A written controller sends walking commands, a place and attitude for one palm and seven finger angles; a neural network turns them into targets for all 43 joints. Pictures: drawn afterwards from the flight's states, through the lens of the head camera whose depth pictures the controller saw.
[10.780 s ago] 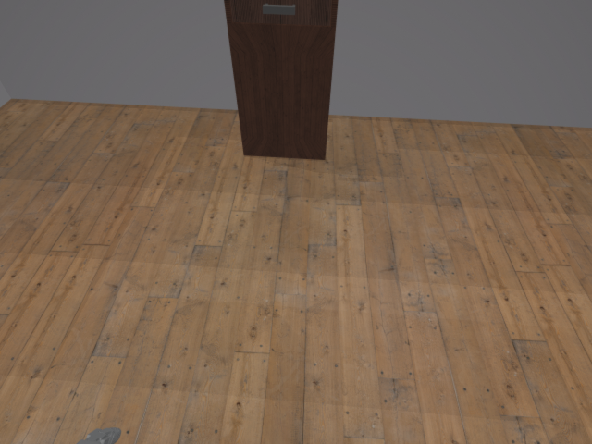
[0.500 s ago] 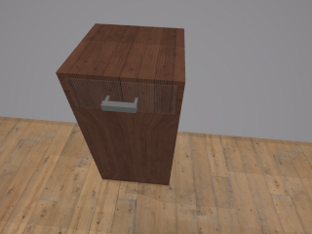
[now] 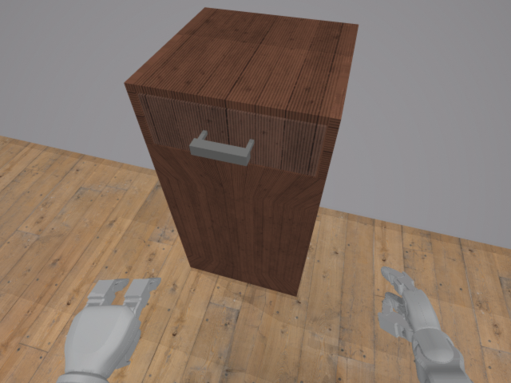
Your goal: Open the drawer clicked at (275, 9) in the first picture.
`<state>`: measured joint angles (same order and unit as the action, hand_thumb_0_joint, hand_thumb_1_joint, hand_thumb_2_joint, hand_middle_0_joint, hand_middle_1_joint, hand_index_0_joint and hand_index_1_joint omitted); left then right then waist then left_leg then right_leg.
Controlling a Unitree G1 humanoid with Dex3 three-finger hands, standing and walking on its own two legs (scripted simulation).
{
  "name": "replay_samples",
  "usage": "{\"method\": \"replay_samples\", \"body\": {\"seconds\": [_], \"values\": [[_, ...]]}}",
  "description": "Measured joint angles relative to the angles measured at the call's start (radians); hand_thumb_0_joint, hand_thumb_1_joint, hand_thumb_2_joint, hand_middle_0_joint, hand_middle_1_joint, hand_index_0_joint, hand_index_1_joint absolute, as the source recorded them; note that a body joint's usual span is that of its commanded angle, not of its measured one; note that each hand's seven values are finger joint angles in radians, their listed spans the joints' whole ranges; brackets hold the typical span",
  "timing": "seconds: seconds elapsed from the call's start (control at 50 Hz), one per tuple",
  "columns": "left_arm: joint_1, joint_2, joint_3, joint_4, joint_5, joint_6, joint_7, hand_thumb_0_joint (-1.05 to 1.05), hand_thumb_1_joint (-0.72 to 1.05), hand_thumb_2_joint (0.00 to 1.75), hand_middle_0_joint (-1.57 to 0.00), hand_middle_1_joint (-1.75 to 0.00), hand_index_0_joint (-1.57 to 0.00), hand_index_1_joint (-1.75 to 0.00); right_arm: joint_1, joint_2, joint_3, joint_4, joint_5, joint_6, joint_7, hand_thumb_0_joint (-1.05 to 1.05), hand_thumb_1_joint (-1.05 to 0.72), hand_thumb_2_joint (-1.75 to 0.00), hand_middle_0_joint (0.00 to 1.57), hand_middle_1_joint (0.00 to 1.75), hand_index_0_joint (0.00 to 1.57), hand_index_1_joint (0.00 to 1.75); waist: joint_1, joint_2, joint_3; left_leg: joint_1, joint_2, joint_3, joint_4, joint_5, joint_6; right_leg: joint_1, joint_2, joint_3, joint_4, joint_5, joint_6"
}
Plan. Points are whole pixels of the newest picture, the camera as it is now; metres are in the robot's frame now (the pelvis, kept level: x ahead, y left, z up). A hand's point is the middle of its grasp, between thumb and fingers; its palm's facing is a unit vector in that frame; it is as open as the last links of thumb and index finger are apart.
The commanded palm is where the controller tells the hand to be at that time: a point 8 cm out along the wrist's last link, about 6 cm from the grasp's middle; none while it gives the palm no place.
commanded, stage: raise the hand with hooked fingers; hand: left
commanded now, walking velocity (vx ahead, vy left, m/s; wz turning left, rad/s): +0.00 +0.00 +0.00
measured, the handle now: (223, 145) +0.56 +0.18 +0.03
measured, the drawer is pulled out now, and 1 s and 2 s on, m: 0.00 0.00 0.00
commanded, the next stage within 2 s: move the hooked fingers above the handle in 1.36 s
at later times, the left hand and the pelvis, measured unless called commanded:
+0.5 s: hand (120, 243) +0.27 +0.26 +0.07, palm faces +0.05 -0.09 -0.99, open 12.2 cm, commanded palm +0.25 +0.26 +0.13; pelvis +0.03 +0.03 +0.02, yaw +0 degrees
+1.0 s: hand (97, 187) +0.31 +0.29 +0.15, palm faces +0.03 -0.04 -1.00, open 13.8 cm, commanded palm +0.28 +0.29 +0.20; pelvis +0.01 +0.04 +0.03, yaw +3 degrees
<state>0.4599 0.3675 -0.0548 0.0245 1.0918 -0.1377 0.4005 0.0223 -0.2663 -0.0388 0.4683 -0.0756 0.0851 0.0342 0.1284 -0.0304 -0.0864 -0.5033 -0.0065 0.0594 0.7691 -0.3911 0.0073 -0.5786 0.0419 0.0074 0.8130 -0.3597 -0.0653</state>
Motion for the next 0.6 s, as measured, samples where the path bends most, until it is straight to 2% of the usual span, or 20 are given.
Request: {"method": "replay_samples", "body": {"seconds": [0.06, 0.12, 0.26, 0.4, 0.5, 0.6], "values": [[-0.045, 0.038, 0.032, -0.015, -0.023, -0.017, -0.007, 0.00, 0.39, 0.68, -0.26, -0.63, -0.26, -0.62, -0.019, 0.021, 0.016, 0.015, -0.014, 0.005, -0.001, 0.01, -0.91, -0.90, 0.20, 0.30, 0.20, 0.30, 0.006, 0.024, 0.004, -0.035, 0.000, -0.034, 0.047, -0.022, -0.003, -0.014, -0.003, -0.035, 0.024, -0.021, -0.005], [-0.111, 0.042, 0.046, -0.034, -0.054, -0.021, -0.020, 0.00, 0.32, 0.65, -0.26, -0.67, -0.26, -0.67, -0.018, 0.048, 0.036, 0.036, -0.016, 0.008, 0.001, 0.01, -0.91, -0.90, 0.20, 0.30, 0.20, 0.30, 0.000, 0.047, 0.006, -0.051, -0.003, -0.053, 0.068, -0.034, -0.007, -0.020, -0.007, -0.052, 0.035, -0.034, -0.004], [-0.172, 0.036, 0.038, -0.073, -0.084, 0.032, -0.099, 0.00, 0.16, 0.58, -0.27, -0.77, -0.27, -0.77, 0.058, 0.087, 0.081, 0.083, 0.011, 0.042, -0.004, 0.01, -0.90, -0.90, 0.21, 0.30, 0.20, 0.30, -0.036, 0.069, 0.019, 0.013, -0.003, -0.030, -0.015, -0.017, 0.001, 0.032, -0.003, -0.026, -0.038, -0.013, 0.007], [-0.140, 0.072, 0.065, -0.128, -0.115, 0.028, -0.132, 0.00, 0.00, 0.51, -0.28, -0.88, -0.28, -0.88, 0.141, 0.036, 0.047, 0.114, 0.019, 0.049, -0.021, 0.01, -0.90, -0.90, 0.21, 0.30, 0.20, 0.30, -0.066, 0.082, 0.035, 0.082, -0.007, -0.008, -0.100, 0.005, 0.016, 0.094, -0.004, 0.000, -0.117, 0.013, 0.023], [-0.171, 0.078, 0.075, -0.148, -0.129, 0.037, -0.133, 0.00, -0.11, 0.46, -0.29, -0.95, -0.29, -0.95, 0.155, -0.009, 0.001, 0.132, 0.027, 0.052, -0.027, 0.01, -0.91, -0.90, 0.20, 0.30, 0.20, 0.30, -0.070, 0.091, 0.039, 0.108, -0.018, -0.008, -0.125, 0.014, 0.028, 0.124, -0.015, 0.002, -0.146, 0.021, 0.036], [-0.249, 0.084, 0.054, -0.139, -0.133, 0.071, -0.174, 0.00, -0.23, 0.41, -0.30, -1.03, -0.30, -1.03, 0.133, -0.020, -0.015, 0.134, 0.040, 0.060, -0.030, 0.01, -0.91, -0.90, 0.20, 0.30, 0.20, 0.30, -0.065, 0.097, 0.041, 0.146, -0.028, -0.011, -0.150, 0.025, 0.037, 0.164, -0.025, 0.001, -0.174, 0.031, 0.046]]}}
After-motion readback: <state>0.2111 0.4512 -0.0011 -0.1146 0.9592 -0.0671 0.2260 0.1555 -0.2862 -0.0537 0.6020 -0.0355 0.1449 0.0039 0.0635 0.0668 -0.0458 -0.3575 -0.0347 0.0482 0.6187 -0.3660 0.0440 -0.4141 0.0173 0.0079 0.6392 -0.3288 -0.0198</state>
